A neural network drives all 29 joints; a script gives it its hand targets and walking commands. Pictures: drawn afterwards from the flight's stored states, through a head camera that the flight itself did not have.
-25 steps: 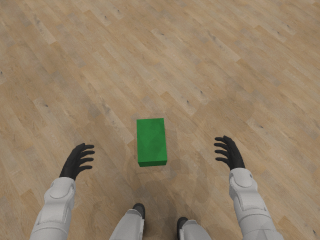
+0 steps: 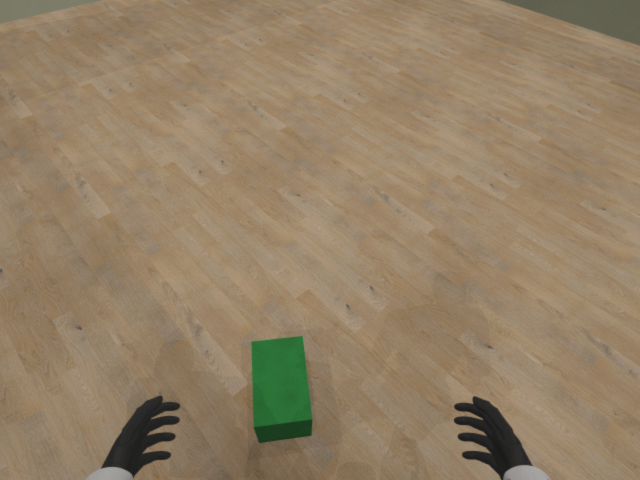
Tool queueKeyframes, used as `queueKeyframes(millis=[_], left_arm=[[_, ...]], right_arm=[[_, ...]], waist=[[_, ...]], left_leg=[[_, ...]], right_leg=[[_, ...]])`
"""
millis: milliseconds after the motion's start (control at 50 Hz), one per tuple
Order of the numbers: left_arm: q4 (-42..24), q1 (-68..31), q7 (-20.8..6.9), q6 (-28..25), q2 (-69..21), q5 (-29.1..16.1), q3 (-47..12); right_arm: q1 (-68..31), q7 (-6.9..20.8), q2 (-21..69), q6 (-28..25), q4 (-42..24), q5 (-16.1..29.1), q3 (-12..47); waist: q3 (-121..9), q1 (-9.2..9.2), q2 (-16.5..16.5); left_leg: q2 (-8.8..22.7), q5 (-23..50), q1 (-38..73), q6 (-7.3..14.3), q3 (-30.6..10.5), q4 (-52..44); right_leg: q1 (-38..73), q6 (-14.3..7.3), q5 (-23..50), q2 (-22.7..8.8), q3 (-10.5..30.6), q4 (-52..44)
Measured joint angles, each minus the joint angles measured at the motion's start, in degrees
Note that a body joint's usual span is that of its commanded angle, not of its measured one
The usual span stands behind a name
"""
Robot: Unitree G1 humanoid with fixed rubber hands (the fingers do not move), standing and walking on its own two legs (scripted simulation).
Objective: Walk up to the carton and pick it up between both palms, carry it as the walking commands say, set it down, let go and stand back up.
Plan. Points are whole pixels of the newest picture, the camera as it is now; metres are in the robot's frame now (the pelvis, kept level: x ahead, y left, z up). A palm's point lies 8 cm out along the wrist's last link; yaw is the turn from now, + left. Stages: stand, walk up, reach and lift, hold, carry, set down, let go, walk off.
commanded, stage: let go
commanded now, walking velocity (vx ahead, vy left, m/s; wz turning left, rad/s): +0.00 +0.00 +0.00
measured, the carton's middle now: (281, 388) +0.47 +0.09 -0.69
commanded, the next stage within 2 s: stand in 0.22 s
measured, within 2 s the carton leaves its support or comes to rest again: neither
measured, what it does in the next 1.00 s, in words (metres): stands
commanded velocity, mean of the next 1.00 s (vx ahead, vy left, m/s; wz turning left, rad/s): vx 0.00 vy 0.00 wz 0.00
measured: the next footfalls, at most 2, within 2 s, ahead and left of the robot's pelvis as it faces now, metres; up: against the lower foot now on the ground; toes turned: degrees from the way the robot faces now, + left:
none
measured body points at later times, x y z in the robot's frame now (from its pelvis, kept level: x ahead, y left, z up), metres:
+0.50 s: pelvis +0.01 +0.02 -0.01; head +0.02 +0.04 +0.44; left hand +0.15 +0.30 -0.11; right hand +0.14 -0.28 -0.09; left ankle +0.01 +0.14 -0.74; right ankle -0.05 -0.12 -0.74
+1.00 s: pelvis +0.01 +0.03 +0.00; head +0.02 +0.04 +0.45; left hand +0.13 +0.32 -0.12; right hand +0.13 -0.27 -0.10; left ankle +0.01 +0.14 -0.74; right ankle -0.05 -0.12 -0.74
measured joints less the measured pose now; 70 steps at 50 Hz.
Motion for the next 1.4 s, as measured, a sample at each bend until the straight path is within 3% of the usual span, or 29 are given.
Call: queueKeyframes(millis=[220,320,500,840,1400], left_arm=[[-1.06,0.56,1.47,4.18,-0.70,0.37,0.02],[5.73,-0.40,4.90,-0.09,2.50,1.36,-0.30],[13.67,-0.17,6.04,-3.60,6.42,1.55,0.42],[20.57,-1.16,6.69,-4.91,6.92,1.32,-0.82],[28.03,-1.71,6.36,-5.54,8.15,0.97,-1.69]], right_arm=[[0.14,-0.79,0.22,0.62,0.48,0.80,0.91],[-1.87,-3.51,-2.39,-1.35,9.46,-1.70,1.35],[-2.66,-4.64,-6.28,-3.48,17.36,-1.87,0.10],[-5.36,-4.99,-6.38,-4.38,23.27,-1.35,1.01],[-5.94,-4.46,-8.67,-4.71,30.55,-0.86,1.54]], waist=[[-0.51,-0.09,-0.07],[-2.47,-0.04,-0.02],[-2.88,-0.23,-1.11],[-2.99,-0.33,-0.90],[-2.52,-0.36,-0.03]], left_leg=[[-0.53,-0.30,0.78,0.33,0.20,0.42],[0.00,-2.45,-3.68,0.47,0.04,5.21],[-0.16,-3.84,-4.99,1.30,0.81,6.85],[-1.09,-3.45,-2.82,2.35,1.83,4.83],[-0.68,-0.06,-0.55,1.97,1.24,0.71]], right_leg=[[0.86,0.41,-0.30,-0.53,0.14,0.31],[-2.36,0.76,-1.09,0.21,-0.02,2.42],[-3.22,1.43,-1.55,0.01,0.73,2.63],[-1.15,2.30,-0.94,-1.19,1.62,0.36],[1.16,1.96,2.29,-0.97,1.10,-3.62]])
